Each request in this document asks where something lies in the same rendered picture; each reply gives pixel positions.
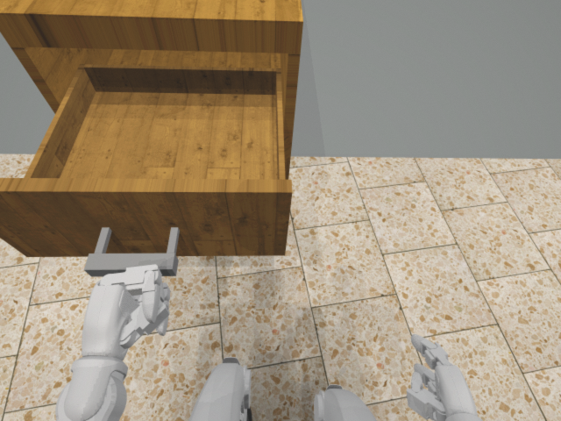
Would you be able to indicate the robot thigh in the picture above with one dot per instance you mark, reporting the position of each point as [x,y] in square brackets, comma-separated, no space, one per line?
[340,405]
[226,392]

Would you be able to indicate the right robot hand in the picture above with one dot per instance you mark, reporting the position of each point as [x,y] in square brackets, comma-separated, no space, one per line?
[448,392]

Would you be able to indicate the right robot thigh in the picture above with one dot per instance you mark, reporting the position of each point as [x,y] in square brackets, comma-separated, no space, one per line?
[340,405]

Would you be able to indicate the left robot forearm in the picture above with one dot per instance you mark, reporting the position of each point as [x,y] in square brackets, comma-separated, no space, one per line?
[96,391]

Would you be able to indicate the left robot thigh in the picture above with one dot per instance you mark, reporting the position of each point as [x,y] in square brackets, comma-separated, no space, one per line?
[226,392]

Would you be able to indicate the cabinet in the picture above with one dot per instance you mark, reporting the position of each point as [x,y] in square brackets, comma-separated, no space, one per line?
[51,38]

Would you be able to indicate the left robot hand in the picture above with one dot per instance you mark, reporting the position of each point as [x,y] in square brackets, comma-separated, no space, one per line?
[139,294]

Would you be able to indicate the handle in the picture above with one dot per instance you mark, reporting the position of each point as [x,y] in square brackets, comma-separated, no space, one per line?
[101,263]

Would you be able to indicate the drawer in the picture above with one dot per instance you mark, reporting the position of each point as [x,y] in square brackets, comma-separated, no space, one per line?
[141,149]

